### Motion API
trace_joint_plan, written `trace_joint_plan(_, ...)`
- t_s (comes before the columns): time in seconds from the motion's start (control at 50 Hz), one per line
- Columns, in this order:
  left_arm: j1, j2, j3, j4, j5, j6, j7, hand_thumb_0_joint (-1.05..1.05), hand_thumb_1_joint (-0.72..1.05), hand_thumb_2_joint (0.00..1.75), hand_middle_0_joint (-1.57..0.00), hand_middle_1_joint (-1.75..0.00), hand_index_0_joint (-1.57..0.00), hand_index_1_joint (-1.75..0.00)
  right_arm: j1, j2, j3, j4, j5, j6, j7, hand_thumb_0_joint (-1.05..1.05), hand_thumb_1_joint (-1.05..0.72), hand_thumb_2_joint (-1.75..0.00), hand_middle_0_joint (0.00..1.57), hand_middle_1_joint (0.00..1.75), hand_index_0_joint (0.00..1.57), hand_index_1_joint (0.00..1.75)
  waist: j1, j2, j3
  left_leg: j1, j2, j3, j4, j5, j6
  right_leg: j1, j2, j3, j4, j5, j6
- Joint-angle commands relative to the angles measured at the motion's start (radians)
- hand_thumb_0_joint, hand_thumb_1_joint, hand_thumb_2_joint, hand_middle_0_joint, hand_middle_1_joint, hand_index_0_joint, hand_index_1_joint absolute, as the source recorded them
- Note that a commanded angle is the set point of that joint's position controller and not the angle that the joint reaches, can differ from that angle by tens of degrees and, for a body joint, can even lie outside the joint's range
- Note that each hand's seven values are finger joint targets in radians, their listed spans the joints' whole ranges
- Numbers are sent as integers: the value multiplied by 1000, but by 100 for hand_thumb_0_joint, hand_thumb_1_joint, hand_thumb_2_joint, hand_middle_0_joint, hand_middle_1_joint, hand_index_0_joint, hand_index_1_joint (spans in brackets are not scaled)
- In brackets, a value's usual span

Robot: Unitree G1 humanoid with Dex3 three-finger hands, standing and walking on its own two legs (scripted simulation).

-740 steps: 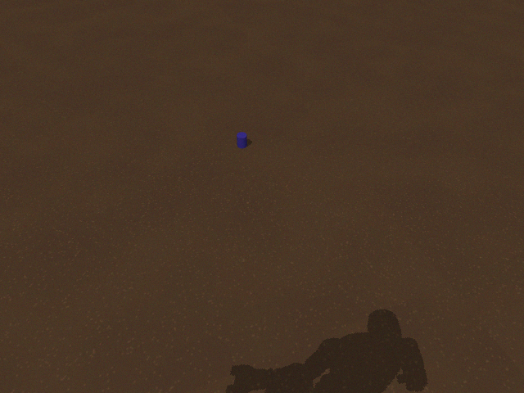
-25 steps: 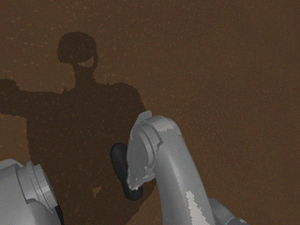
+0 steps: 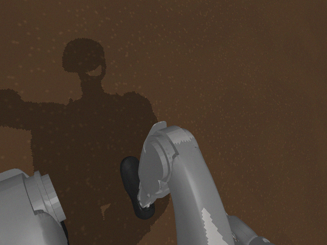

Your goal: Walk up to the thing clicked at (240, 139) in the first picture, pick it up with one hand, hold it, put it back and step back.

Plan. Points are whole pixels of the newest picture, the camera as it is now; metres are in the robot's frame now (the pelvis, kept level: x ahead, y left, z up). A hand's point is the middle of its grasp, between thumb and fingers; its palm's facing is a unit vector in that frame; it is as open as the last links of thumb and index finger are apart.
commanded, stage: close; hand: left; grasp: from above
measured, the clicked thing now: out of the picture +0.47 +0.36 -0.27
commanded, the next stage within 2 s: settle in 0.92 s
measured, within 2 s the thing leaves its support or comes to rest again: leaves its support in 1.30 s
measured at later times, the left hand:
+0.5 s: hand out of the picture +0.44 +0.36 -0.24, palm faces -0.47 -0.16 -0.87, open 9.2 cm
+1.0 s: hand out of the picture +0.45 +0.37 -0.24, palm faces -0.45 -0.16 -0.88, open 8.4 cm
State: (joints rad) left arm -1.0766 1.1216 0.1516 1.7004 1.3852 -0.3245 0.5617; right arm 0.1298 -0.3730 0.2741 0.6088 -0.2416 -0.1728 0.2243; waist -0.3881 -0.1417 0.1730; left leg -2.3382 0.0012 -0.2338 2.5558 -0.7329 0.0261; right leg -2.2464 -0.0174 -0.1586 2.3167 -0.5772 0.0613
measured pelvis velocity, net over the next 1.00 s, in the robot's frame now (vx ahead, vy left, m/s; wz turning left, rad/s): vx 0.00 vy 0.00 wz -0.01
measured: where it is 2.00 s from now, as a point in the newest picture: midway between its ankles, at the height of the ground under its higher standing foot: (103, 223)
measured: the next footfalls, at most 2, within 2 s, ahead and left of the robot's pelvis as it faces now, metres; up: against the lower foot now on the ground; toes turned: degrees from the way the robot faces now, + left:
none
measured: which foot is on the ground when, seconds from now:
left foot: down 0.00-1.00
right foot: down 0.00-1.00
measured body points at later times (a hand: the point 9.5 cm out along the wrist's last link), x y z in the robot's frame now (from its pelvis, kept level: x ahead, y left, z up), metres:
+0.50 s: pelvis +0.00 +0.00 +0.00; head +0.28 +0.13 +0.32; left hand +0.46 +0.37 -0.19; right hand +0.04 -0.26 -0.05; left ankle +0.06 +0.12 -0.27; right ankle +0.14 -0.13 -0.27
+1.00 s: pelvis +0.00 +0.00 +0.00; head +0.28 +0.13 +0.32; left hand +0.47 +0.37 -0.19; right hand +0.05 -0.26 -0.05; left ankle +0.06 +0.12 -0.27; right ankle +0.14 -0.13 -0.27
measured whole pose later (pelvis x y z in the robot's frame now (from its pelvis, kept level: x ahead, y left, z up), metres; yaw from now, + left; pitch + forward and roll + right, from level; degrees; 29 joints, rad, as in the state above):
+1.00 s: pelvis +0.00 +0.00 +0.00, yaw +0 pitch +28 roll -16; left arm -1.06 1.15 0.19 1.66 1.32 -0.29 0.49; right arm 0.13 -0.37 0.28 0.62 -0.24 -0.18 0.23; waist -0.39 -0.12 0.20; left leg -2.36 0.00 -0.23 2.56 -0.73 0.03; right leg -2.26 -0.02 -0.16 2.31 -0.57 0.07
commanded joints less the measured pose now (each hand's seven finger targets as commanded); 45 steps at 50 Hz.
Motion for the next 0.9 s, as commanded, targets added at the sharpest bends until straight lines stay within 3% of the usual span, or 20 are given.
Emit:
trace_joint_plan(0.0, -235, 270, 23, -86, -12, 41, 58, 0, -6, 82, -26, -110, -35, -101, 190, -338, -104, 25, 12, -12, -11, 0, -89, -90, 20, 30, 20, 30, -48, 570, -606, 511, 25, 80, -312, 246, -24, 295, 49, -97, -142, 177, -75)
trace_joint_plan(0.04, -241, 223, -1, -70, -20, 57, 47, 0, -5, 80, -27, -110, -35, -100, 182, -335, -106, 21, 13, -20, -7, 0, -89, -90, 20, 30, 20, 30, -64, 569, -581, 514, 27, 74, -310, 229, -26, 261, 42, -98, -133, 165, -72)
trace_joint_plan(0.06, -233, 259, 29, -69, -30, 61, 45, 0, -5, 81, -28, -109, -36, -101, 187, -340, -109, 32, 15, -20, -7, 0, -89, -90, 20, 30, 20, 30, -54, 568, -584, 505, 30, 67, -321, 225, -29, 262, 42, -103, -138, 157, -72)
trace_joint_plan(0.12, -239, 265, 32, -123, -31, 67, 24, 0, -2, 74, -28, -109, -38, -99, 199, -342, -113, 27, 17, -24, -4, 0, -89, -90, 20, 30, 20, 30, -56, 619, -628, 548, 32, 73, -312, 290, -31, 287, 39, -92, -137, 199, -72)
trace_joint_plan(0.16, -212, 279, 57, -112, -52, 68, 6, 0, -1, 74, -29, -108, -39, -98, 197, -325, -94, 34, 20, -19, 1, 0, -89, -90, 20, 30, 20, 30, -49, 574, -618, 516, 31, 74, -291, 297, -29, 297, 35, -94, -141, 200, -72)
trace_joint_plan(0.18, -203, 256, 42, -112, -60, 63, -8, 0, -2, 76, -29, -108, -39, -98, 203, -324, -99, 28, 20, -19, 0, 0, -89, -90, 20, 30, 20, 30, -59, 559, -624, 506, 27, 84, -284, 289, -23, 319, 39, -86, -148, 201, -71)
trace_joint_plan(0.22, -209, 279, 52, -142, -69, 54, -21, 0, 2, 74, -30, -110, -41, -99, 205, -355, -115, 28, 24, -13, -7, 0, -90, -90, 20, 30, 20, 30, -51, 572, -633, 513, 26, 80, -285, 305, -28, 320, 36, -89, -152, 205, -77)
trace_joint_plan(0.24, -192, 282, 55, -144, -71, 52, -29, 0, 3, 74, -31, -109, -42, -98, 210, -337, -108, 33, 22, -10, -5, 0, -90, -90, 20, 30, 20, 30, -42, 576, -650, 513, 26, 88, -284, 308, -24, 350, 40, -85, -158, 209, -76)
trace_joint_plan(0.3, -184, 260, 36, -138, -78, 27, -52, 0, 9, 75, -36, -109, -46, -98, 211, -327, -92, 17, 21, 1, -6, 0, -89, -90, 20, 30, 20, 30, -58, 516, -613, 468, 23, 89, -276, 263, -16, 352, 43, -87, -165, 180, -75)
trace_joint_plan(0.38, -175, 296, 55, -187, -73, -5, -45, 0, 17, 76, -41, -109, -51, -98, 218, -346, -102, 21, 16, 14, -13, 0, -89, -90, 20, 30, 20, 30, -35, 567, -660, 544, 29, 73, -288, 299, -30, 354, 44, -99, -159, 184, -78)
trace_joint_plan(0.48, -214, 288, 31, -170, -49, -25, -9, 0, 26, 71, -46, -107, -58, -95, 201, -349, -98, 3, 11, 12, -18, 0, -89, -90, 20, 30, 20, 30, -53, 551, -619, 505, 25, 77, -280, 240, -23, 323, 51, -102, -155, 151, -79)
trace_joint_plan(0.52, -217, 318, 46, -160, -37, -19, 18, 0, 31, 69, -48, -107, -61, -94, 201, -340, -89, 15, 7, 13, -20, 0, -89, -90, 20, 30, 20, 30, -38, 556, -631, 510, 27, 78, -291, 238, -21, 334, 53, -104, -154, 156, -75)
trace_joint_plan(0.54, -253, 277, 10, -191, -33, -18, 19, 0, 31, 67, -49, -105, -62, -92, 200, -343, -93, 15, 6, 4, -19, 0, -89, -90, 20, 30, 20, 30, -50, 571, -609, 516, 24, 80, -289, 242, -26, 301, 47, -101, -145, 164, -76)
trace_joint_plan(0.56, -224, 287, 28, -147, -31, -12, 30, 0, 33, 66, -51, -105, -63, -92, 189, -339, -94, 13, 6, 2, -19, 0, -89, -90, 20, 30, 20, 30, -39, 588, -620, 532, 30, 71, -309, 238, -29, 314, 52, -108, -145, 157, -78)
trace_joint_plan(0.62, -239, 272, 15, -138, -20, 9, 41, 0, 40, 66, -55, -105, -68, -91, 195, -347, -97, 21, 3, -9, -14, 0, -89, -90, 20, 30, 20, 30, -59, 577, -595, 531, 33, 69, -299, 239, -29, 272, 48, -106, -139, 161, -70)
trace_joint_plan(0.64, -236, 281, 18, -114, -21, 18, 41, 0, 41, 66, -57, -103, -69, -90, 193, -341, -94, 29, 4, -13, -15, 0, -89, -90, 20, 30, 20, 30, -63, 565, -580, 509, 31, 78, -298, 213, -24, 295, 48, -99, -148, 148, -71)
trace_joint_plan(0.74, -224, 306, 60, -132, -36, 50, 31, 0, 48, 68, -64, -101, -76, -89, 208, -344, -99, 41, 12, -22, -7, 0, -89, -90, 20, 30, 20, 30, -48, 592, -609, 522, 34, 72, -297, 279, -32, 291, 39, -98, -142, 186, -72)
trace_joint_plan(0.8, -207, 273, 47, -122, -52, 61, 0, 0, 52, 67, -67, -102, -79, -89, 202, -346, -104, 37, 14, -19, -5, 0, -90, -90, 20, 30, 20, 30, -59, 582, -596, 511, 31, 74, -289, 289, -31, 285, 35, -96, -144, 187, -75)
trace_joint_plan(0.84, -181, 289, 60, -127, -65, 58, -12, 0, 54, 70, -70, -102, -81, -90, 201, -346, -107, 33, 16, -14, -8, 0, -90, -90, 20, 30, 20, 30, -38, 578, -627, 519, 29, 72, -295, 285, -31, 309, 38, -98, -151, 184, -77)
trace_joint_plan(0.88, -193, 270, 52, -139, -65, 48, -34, 0, 58, 68, -72, -101, -84, -89, 212, -333, -92, 35, 12, -9, -3, 0, -90, -90, 20, 30, 20, 30, -62, 563, -607, 509, 31, 71, -279, 298, -30, 303, 35, -98, -151, 191, -75)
